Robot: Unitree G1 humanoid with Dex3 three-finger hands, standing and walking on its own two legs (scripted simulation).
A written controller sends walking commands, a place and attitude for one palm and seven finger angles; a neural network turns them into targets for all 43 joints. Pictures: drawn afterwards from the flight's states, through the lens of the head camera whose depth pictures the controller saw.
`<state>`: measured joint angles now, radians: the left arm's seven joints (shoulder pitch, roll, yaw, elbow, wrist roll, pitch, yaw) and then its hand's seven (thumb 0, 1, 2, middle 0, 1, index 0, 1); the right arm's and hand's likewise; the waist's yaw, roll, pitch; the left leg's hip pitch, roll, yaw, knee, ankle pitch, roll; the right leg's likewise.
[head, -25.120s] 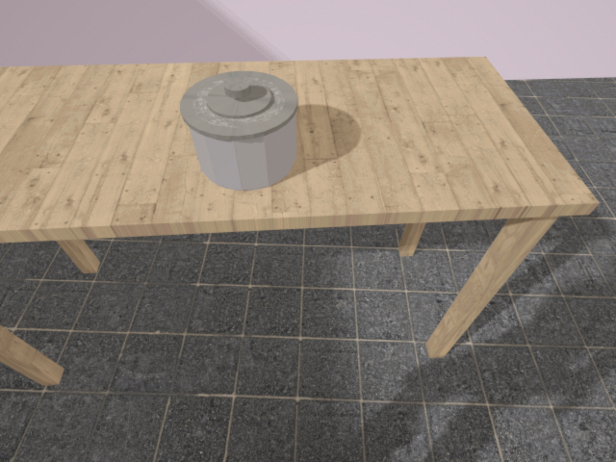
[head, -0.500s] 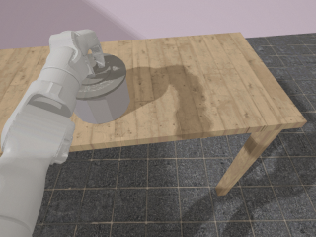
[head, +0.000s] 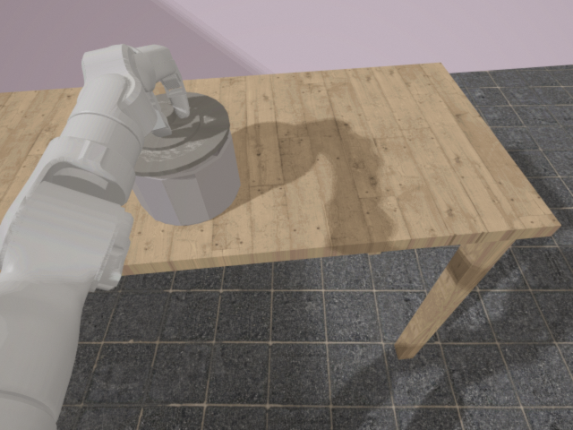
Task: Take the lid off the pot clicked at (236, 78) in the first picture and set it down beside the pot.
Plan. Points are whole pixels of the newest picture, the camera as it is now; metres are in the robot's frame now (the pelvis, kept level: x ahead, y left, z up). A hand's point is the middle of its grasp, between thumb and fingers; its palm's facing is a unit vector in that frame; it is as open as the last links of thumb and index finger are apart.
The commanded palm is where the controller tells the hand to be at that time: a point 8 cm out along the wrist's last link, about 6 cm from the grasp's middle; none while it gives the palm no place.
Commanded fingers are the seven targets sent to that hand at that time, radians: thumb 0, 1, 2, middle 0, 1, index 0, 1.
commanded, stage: lift the lid straight up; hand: left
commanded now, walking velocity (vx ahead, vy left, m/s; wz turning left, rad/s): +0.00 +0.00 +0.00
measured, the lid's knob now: (160, 115) +0.52 +0.15 +0.18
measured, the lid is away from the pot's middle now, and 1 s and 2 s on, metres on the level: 0.01 0.01 0.08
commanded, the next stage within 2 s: move the lid sideways beside the pot in 1.48 s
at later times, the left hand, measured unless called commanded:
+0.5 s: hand (146, 79) +0.50 +0.14 +0.25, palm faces -0.31 -0.14 -0.94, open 6.6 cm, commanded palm +0.50 +0.15 +0.32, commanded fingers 0.00 0.81 0.80 -0.83 -1.10 -0.90 -1.08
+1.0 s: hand (134, 45) +0.49 +0.14 +0.29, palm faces -0.24 -0.16 -0.96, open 6.6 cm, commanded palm +0.49 +0.15 +0.36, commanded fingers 0.00 0.81 0.80 -0.83 -1.10 -0.90 -1.08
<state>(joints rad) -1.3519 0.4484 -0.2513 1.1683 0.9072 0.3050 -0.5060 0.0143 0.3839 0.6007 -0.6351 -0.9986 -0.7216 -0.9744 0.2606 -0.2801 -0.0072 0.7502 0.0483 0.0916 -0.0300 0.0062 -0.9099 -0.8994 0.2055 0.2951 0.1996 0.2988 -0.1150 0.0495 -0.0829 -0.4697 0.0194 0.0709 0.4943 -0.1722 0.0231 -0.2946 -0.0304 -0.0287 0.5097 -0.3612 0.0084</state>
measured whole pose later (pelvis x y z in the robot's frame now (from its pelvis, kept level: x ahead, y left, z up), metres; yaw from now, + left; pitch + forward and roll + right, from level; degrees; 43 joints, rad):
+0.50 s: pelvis +0.00 +0.00 +0.00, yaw +0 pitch +9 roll +0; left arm -1.46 0.47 -0.25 1.19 0.93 0.33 -0.53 0.02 0.38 0.60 -0.63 -0.99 -0.73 -0.98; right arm 0.30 -0.28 -0.01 0.77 0.05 0.05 -0.02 0.01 -0.91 -0.90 0.21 0.30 0.20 0.30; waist -0.13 0.05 -0.09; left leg -0.47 0.02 0.08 0.48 -0.16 0.02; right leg -0.30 -0.03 -0.02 0.50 -0.35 0.01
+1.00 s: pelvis +0.00 +0.00 +0.00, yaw +0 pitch +9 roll +0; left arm -1.56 0.48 -0.26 1.22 0.95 0.38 -0.55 0.03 0.38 0.61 -0.63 -0.99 -0.74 -0.98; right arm 0.28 -0.29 -0.01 0.77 0.05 0.03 -0.02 0.01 -0.91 -0.90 0.20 0.30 0.20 0.30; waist -0.12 0.05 -0.10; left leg -0.47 0.02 0.07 0.46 -0.15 0.02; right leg -0.30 -0.03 -0.03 0.49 -0.35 0.01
